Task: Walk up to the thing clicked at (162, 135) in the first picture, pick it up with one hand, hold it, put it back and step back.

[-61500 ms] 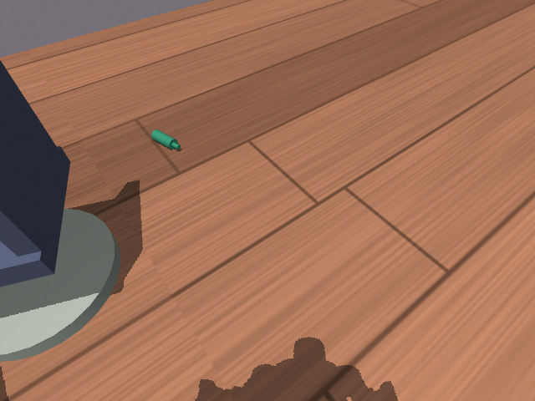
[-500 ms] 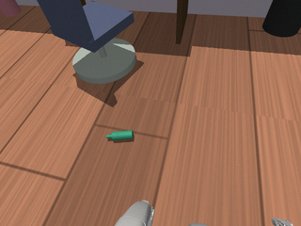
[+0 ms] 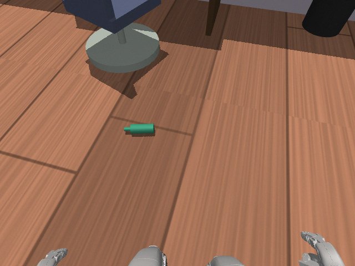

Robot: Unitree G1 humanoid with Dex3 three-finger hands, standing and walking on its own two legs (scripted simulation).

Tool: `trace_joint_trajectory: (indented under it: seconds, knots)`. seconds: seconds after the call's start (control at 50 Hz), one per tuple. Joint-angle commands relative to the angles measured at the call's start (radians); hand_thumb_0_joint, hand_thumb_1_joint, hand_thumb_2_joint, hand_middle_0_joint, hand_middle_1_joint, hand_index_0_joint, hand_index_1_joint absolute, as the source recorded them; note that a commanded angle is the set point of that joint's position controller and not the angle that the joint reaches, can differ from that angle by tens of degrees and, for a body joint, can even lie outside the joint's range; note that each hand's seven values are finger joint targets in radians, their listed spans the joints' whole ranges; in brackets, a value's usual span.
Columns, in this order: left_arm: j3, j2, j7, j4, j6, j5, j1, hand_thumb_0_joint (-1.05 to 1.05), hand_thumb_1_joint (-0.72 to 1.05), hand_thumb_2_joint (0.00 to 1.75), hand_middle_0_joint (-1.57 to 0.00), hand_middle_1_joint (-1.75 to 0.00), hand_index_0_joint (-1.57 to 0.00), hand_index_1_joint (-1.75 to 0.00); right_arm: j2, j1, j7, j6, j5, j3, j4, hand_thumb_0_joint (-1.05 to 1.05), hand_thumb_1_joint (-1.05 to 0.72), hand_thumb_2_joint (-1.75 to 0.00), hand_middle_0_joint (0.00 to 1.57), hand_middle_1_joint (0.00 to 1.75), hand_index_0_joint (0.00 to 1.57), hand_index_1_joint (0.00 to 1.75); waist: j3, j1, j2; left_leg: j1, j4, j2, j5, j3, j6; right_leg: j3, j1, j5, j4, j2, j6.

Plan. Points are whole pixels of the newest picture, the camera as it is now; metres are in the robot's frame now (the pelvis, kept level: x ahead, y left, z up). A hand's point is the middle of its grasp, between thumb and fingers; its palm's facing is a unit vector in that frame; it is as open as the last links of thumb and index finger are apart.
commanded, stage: step back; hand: left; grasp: from above
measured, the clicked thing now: (139, 128) +0.92 +0.31 -0.73
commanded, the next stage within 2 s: stand in 1.22 s
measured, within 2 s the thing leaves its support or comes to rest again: neither
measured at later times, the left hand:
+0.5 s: hand out of the picture -0.06 +0.29 -0.14, palm faces +0.06 -0.92 -0.38, open 7.4 cm
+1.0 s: hand out of the picture -0.01 +0.27 -0.15, palm faces +0.05 -0.94 -0.33, open 7.4 cm
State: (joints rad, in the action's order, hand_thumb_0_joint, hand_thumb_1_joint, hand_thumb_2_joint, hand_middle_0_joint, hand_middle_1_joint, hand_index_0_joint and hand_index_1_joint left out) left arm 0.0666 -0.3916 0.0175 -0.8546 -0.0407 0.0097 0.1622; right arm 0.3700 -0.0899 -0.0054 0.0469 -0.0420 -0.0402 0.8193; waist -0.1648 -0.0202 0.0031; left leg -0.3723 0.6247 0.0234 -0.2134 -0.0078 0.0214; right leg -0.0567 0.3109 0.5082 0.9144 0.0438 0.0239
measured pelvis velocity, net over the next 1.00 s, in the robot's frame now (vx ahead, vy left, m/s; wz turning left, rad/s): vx -0.08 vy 0.00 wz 0.04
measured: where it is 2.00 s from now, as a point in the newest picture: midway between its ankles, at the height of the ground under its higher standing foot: outside the picture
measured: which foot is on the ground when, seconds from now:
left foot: down 0.00-0.08, up 0.10-0.34, down 0.36-1.00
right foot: up 0.00-0.04, down 0.06-1.00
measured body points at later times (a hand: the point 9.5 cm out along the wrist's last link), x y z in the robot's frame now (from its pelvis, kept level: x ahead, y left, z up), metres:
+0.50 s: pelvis -0.11 +0.00 +0.01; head -0.10 +0.01 +0.46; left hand -0.07 +0.33 -0.11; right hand -0.05 -0.30 -0.12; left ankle -0.11 +0.13 -0.72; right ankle -0.08 -0.12 -0.70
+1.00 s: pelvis -0.08 +0.00 +0.01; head -0.06 +0.02 +0.46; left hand -0.01 +0.31 -0.12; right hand +0.02 -0.29 -0.11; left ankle -0.09 +0.12 -0.72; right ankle -0.08 -0.12 -0.72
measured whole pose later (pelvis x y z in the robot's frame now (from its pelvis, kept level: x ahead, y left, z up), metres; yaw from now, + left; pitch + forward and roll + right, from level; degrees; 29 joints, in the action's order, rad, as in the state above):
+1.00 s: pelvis -0.08 +0.00 +0.01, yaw +2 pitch -2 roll +0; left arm 0.03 -0.37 -0.01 -1.05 0.03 0.01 0.14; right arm 0.33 -0.14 0.00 -0.02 -0.03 -0.04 1.05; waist -0.07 -0.01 0.02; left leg -0.20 0.53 0.00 -0.30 0.00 0.00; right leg 0.00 0.19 0.29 0.51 -0.01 0.01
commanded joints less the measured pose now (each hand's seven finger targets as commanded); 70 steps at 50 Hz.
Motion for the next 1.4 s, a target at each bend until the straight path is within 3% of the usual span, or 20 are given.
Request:
trace_joint_trajectory:
  seconds: [0.0,0.04,0.06,0.08,0.14,0.24,0.3,0.32,0.36,0.38,0.42,0.54,0.56,0.6,0.62,0.76,0.8,0.82,0.92,1.38]
  knots:
    - [0.048,-0.165,0.016,0.016,0.04,0.014,0.093,0.0,0.9,0.9,-0.2,-0.3,-0.2,-0.3,0.274,-0.023,-0.005,0.014,0.02,-0.075,-0.044,0.0,-0.9,-0.9,0.2,0.3,0.2,0.3,0.285,0.009,-0.184,0.242,-0.068,0.194,0.28,0.2,0.164,0.091,-0.088,-0.191,-0.457,-0.006,-0.027]
    - [0.067,-0.232,0.016,-0.003,0.054,0.034,0.132,0.0,0.9,0.9,-0.2,-0.3,-0.2,-0.3,0.215,-0.004,0.0,0.014,0.032,-0.053,-0.051,0.0,-0.9,-0.9,0.2,0.3,0.2,0.3,0.258,-0.009,-0.034,-0.028,0.042,0.103,-0.017,0.163,0.066,-0.137,-0.225,-0.181,-0.541,-0.124,-0.082]
    - [0.098,-0.352,0.011,0.011,0.044,0.034,0.094,0.0,0.9,0.9,-0.2,-0.3,-0.2,-0.3,0.18,0.059,-0.01,0.011,0.036,-0.051,-0.076,0.0,-0.9,-0.9,0.2,0.3,0.2,0.3,0.188,-0.062,0.268,-0.158,0.266,-0.098,-0.326,0.08,-0.003,-0.451,-0.077,-0.191,-0.617,-0.377,-0.248]
    - [0.104,-0.394,0.013,0.052,0.049,0.039,0.033,0.0,0.9,0.9,-0.2,-0.3,-0.2,-0.3,0.219,0.065,-0.021,0.018,0.027,-0.07,-0.075,0.0,-0.9,-0.9,0.2,0.3,0.2,0.3,0.102,-0.06,0.252,-0.115,0.484,-0.071,-0.4,0.203,-0.035,-0.587,0.135,-0.192,-0.658,-0.506,-0.345]
    - [0.073,-0.257,0.025,0.073,0.056,0.037,-0.109,0.0,0.9,0.9,-0.2,-0.3,-0.2,-0.3,0.218,-0.052,-0.013,0.007,0.043,-0.066,-0.008,0.0,-0.9,-0.9,0.2,0.3,0.2,0.3,0.105,0.05,0.068,-0.1,0.602,-0.122,-0.242,0.204,-0.034,-0.199,0.071,-0.373,-0.511,-0.307,-0.232]
    - [0.083,-0.257,0.008,0.052,0.058,0.054,0.007,0.0,0.9,0.9,-0.2,-0.3,-0.2,-0.3,0.208,-0.026,0.006,-0.023,0.012,-0.059,-0.003,0.0,-0.9,-0.9,0.2,0.3,0.2,0.3,0.127,-0.048,0.179,-0.108,0.183,-0.049,-0.303,0.074,-0.046,-0.204,-0.117,0.151,-0.549,-0.266,-0.195]
    - [0.076,-0.27,-0.008,0.042,0.042,0.039,-0.017,0.0,0.9,0.9,-0.2,-0.3,-0.2,-0.3,0.182,-0.118,0.009,-0.05,0.015,-0.064,0.061,0.0,-0.9,-0.9,0.2,0.3,0.2,0.3,0.136,-0.001,0.172,0.193,-0.208,-0.048,-0.207,-0.007,-0.018,-0.157,0.018,0.136,-0.502,-0.261,-0.17]
    - [0.053,-0.22,-0.011,0.031,0.035,0.039,0.022,0.0,0.9,0.9,-0.2,-0.3,-0.2,-0.3,0.19,-0.138,0.005,-0.062,0.007,-0.075,0.087,0.0,-0.9,-0.9,0.2,0.3,0.2,0.3,0.153,0.006,0.08,0.296,-0.295,-0.05,-0.145,0.035,-0.005,-0.091,0.06,0.046,-0.384,-0.208,-0.14]
    - [0.032,-0.158,-0.015,0.026,0.036,0.008,-0.002,0.0,0.9,0.9,-0.2,-0.3,-0.2,-0.3,0.327,-0.095,-0.001,-0.075,-0.01,-0.085,0.069,0.0,-0.9,-0.9,0.2,0.3,0.2,0.3,0.111,0.022,-0.205,0.163,-0.451,0.303,-0.678,0.61,0.156,0.064,0.258,0.057,-0.134,-0.06,-0.034]
    - [0.061,-0.244,-0.014,0.015,0.04,0.022,-0.066,0.0,0.9,0.9,-0.2,-0.3,-0.2,-0.3,0.349,-0.05,0.003,-0.078,-0.001,-0.092,0.059,0.0,-0.9,-0.9,0.2,0.3,0.2,0.3,0.021,0.038,-0.137,-0.048,-0.482,0.334,-0.734,0.63,0.212,-0.027,0.147,0.063,-0.042,-0.096,-0.035]
    - [0.047,-0.194,-0.031,-0.009,0.047,0.003,-0.015,0.0,0.9,0.9,-0.2,-0.3,-0.2,-0.3,0.245,-0.006,-0.001,-0.098,-0.007,-0.056,0.061,0.0,-0.9,-0.9,0.2,0.3,0.2,0.3,0.047,-0.009,-0.087,0.064,-0.396,0.202,-0.455,0.393,0.136,-0.037,0.127,-0.067,-0.071,-0.091,-0.045]
    - [0.045,-0.161,-0.025,-0.086,0.076,0.017,0.057,0.0,0.9,0.9,-0.2,-0.3,-0.2,-0.3,0.221,-0.028,0.009,-0.067,0.007,-0.057,0.077,0.0,-0.9,-0.9,0.2,0.3,0.2,0.3,0.126,-0.021,-0.14,0.007,-0.22,0.125,-0.285,0.194,0.074,0.079,-0.206,-0.192,-0.515,-0.03,-0.053]
    - [0.055,-0.187,-0.017,-0.102,0.084,0.026,0.072,0.0,0.9,0.9,-0.2,-0.3,-0.2,-0.3,0.176,-0.05,0.006,-0.064,0.014,-0.045,0.075,0.0,-0.9,-0.9,0.2,0.3,0.2,0.3,0.146,-0.029,-0.046,-0.069,-0.113,0.086,-0.227,0.157,0.039,-0.012,-0.319,-0.223,-0.547,-0.064,-0.059]
    - [0.075,-0.314,-0.012,-0.086,0.094,0.031,0.034,0.0,0.9,0.9,-0.2,-0.3,-0.2,-0.3,0.17,-0.047,-0.003,-0.059,0.019,-0.044,0.078,0.0,-0.9,-0.9,0.2,0.3,0.2,0.3,0.107,-0.027,0.153,-0.104,0.183,-0.045,-0.368,0.082,-0.012,-0.444,-0.123,0.176,-0.709,-0.375,-0.211]
    - [0.073,-0.301,-0.012,-0.055,0.095,0.03,-0.034,0.0,0.9,0.9,-0.2,-0.3,-0.2,-0.3,0.2,-0.095,-0.003,-0.062,0.016,-0.054,0.1,0.0,-0.9,-0.9,0.2,0.3,0.2,0.3,0.074,0.002,0.104,-0.055,0.217,-0.011,-0.338,0.109,-0.019,-0.45,-0.043,0.207,-0.704,-0.408,-0.251]
    - [0.027,-0.201,-0.02,-0.062,0.081,0.016,-0.078,0.0,0.9,0.9,-0.2,-0.3,-0.2,-0.3,0.16,-0.148,0.004,-0.088,0.004,-0.059,0.166,0.0,-0.9,-0.9,0.2,0.3,0.2,0.3,0.146,0.046,0.099,0.243,-0.214,-0.015,-0.067,0.031,-0.003,-0.099,0.031,-0.214,-0.503,-0.216,-0.127]
    - [-0.002,-0.121,-0.024,-0.067,0.074,-0.004,-0.069,0.0,0.9,0.9,-0.2,-0.3,-0.2,-0.3,0.23,-0.084,-0.005,-0.099,-0.006,-0.069,0.151,0.0,-0.9,-0.9,0.2,0.3,0.2,0.3,0.151,0.026,-0.115,0.231,-0.368,0.192,-0.208,0.358,0.068,0.015,0.103,-0.181,-0.32,-0.083,-0.051]
    - [0.014,-0.161,-0.019,-0.086,0.07,-0.005,-0.064,0.0,0.9,0.9,-0.2,-0.3,-0.2,-0.3,0.264,-0.03,-0.002,-0.099,0.003,-0.071,0.144,0.0,-0.9,-0.9,0.2,0.3,0.2,0.3,0.122,0.008,-0.12,0.128,-0.37,0.257,-0.267,0.384,0.135,0.045,0.025,-0.073,-0.293,-0.066,-0.045]
    - [0.016,-0.19,-0.009,-0.133,0.102,-0.003,-0.026,0.0,0.9,0.9,-0.2,-0.3,-0.2,-0.3,0.193,-0.004,-0.003,-0.096,0.022,-0.046,0.159,0.0,-0.9,-0.9,0.2,0.3,0.2,0.3,0.233,-0.003,-0.104,0.172,-0.164,0.097,0.31,0.099,0.021,-0.019,-0.22,-0.545,-0.454,-0.135,-0.068]
    - [-0.021,-0.161,0.001,-0.19,0.071,-0.003,-0.144,0.0,0.9,0.9,-0.2,-0.3,-0.2,-0.3,0.181,0.096,-0.008,-0.083,0.038,-0.016,0.223,0.0,-0.9,-0.9,0.2,0.3,0.2,0.3,0.25,0.016,-0.02,0.341,-0.295,0.11,0.409,0.086,-0.005,-0.019,-0.268,-0.642,-0.567,-0.164,-0.038]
